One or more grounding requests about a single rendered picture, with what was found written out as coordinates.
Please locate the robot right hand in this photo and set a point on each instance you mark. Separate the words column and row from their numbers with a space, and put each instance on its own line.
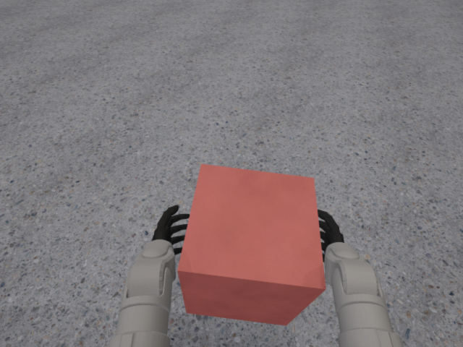
column 332, row 233

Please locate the left robot forearm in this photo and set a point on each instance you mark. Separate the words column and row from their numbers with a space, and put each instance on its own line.
column 146, row 300

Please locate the carton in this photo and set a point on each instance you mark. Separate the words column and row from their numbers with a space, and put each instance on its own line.
column 252, row 248

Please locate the robot left hand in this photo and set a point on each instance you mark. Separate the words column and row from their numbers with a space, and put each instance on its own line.
column 164, row 230

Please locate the right robot forearm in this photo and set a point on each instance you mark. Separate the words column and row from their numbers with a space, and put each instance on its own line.
column 358, row 298

